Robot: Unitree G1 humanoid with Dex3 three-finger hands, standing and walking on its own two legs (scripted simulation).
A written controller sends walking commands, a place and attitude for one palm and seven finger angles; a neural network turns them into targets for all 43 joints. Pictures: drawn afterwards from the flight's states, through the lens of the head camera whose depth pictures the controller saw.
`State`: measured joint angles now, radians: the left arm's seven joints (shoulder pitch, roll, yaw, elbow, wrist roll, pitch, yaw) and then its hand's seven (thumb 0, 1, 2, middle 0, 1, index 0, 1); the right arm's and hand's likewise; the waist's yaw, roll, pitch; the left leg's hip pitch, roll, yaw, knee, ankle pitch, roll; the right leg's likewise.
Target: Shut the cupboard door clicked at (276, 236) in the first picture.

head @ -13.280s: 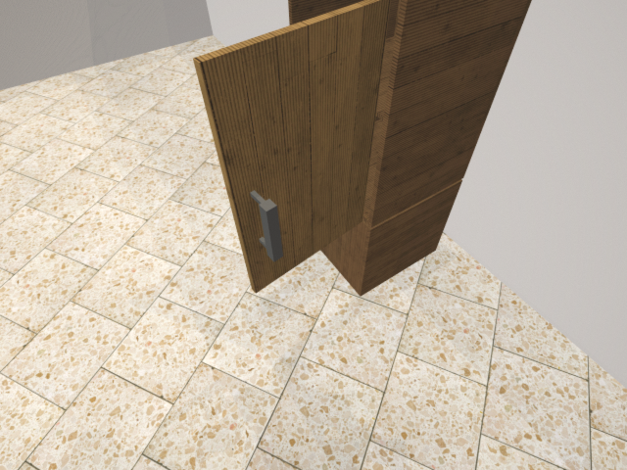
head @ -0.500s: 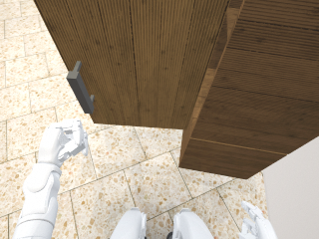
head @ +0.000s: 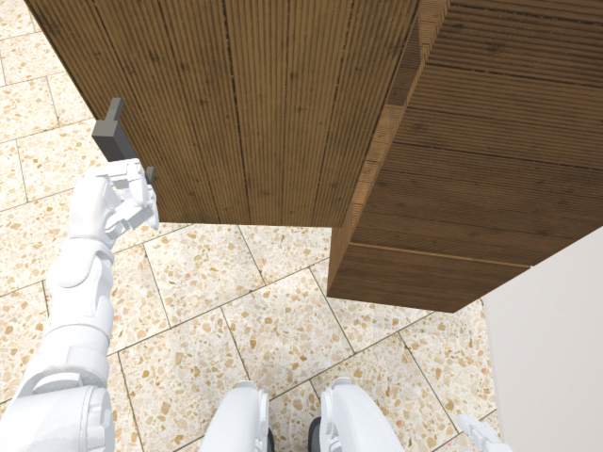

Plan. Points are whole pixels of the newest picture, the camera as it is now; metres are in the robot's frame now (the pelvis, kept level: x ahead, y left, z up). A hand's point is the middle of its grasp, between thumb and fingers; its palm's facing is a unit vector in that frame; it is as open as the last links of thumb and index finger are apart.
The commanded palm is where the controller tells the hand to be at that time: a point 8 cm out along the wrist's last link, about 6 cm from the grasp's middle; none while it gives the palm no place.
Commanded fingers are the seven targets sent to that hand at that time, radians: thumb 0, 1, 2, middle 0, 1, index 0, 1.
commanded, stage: bring the fist close to the handle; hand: left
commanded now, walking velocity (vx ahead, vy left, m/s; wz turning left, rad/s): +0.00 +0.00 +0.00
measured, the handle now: (132, 155) +0.50 +0.24 +0.03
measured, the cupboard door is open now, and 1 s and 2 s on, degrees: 97 88 74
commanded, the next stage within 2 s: push the door shut along its arc in 0.28 s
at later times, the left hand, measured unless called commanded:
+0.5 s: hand (148, 212) +0.41 +0.20 +0.03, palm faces -0.04 -1.00 -0.03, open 3.1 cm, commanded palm +0.41 +0.25 +0.03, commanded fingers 0.00 0.90 0.90 -1.30 -1.50 -1.30 -1.50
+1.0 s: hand (163, 172) +0.47 +0.19 +0.03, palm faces -0.15 -0.99 -0.04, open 3.1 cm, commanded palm +0.48 +0.23 +0.03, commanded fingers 0.00 0.90 0.90 -1.30 -1.50 -1.30 -1.50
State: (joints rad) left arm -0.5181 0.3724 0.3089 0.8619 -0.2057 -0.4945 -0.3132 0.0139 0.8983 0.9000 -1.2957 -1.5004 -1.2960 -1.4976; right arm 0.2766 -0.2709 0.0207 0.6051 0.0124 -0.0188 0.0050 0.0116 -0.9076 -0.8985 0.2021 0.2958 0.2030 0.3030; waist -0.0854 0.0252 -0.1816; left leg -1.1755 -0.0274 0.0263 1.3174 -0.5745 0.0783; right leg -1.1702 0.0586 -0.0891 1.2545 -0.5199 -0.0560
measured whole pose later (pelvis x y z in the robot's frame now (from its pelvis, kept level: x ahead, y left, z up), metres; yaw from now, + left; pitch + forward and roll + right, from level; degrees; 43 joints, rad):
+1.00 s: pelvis -0.01 +0.00 -0.01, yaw +0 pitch +27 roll -5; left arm -0.83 0.52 0.30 1.15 -0.16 -0.48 -0.42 0.01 0.90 0.90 -1.30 -1.50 -1.31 -1.50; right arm 0.30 -0.29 0.04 0.65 0.02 0.02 0.00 0.01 -0.91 -0.90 0.20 0.30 0.20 0.30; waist -0.15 0.03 -0.16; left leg -1.27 -0.02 -0.01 1.37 -0.57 0.07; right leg -1.25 0.06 -0.13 1.28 -0.51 -0.07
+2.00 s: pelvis +0.00 +0.00 -0.04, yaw -3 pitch +34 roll -7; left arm -1.24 0.70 0.28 1.29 -0.02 -0.27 -0.52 0.01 0.88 0.92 -1.29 -1.50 -1.30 -1.50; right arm 0.38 -0.27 0.09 0.65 -0.01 -0.01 0.00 0.01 -0.91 -0.90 0.20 0.30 0.20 0.30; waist -0.29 0.06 -0.14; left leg -1.44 0.01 -0.01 1.47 -0.62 0.08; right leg -1.41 0.09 -0.14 1.35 -0.53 -0.06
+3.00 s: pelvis +0.01 -0.01 -0.01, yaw +0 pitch +30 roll -4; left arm -0.90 0.36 0.29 1.17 -0.04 -0.53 -0.06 0.01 0.90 0.90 -1.30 -1.50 -1.30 -1.50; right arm 0.32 -0.27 0.00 0.62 -0.04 0.06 0.08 0.01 -0.91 -0.90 0.20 0.30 0.20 0.30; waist -0.20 0.04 -0.16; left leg -1.27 -0.01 0.00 1.34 -0.59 0.06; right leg -1.26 0.08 -0.11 1.26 -0.52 -0.08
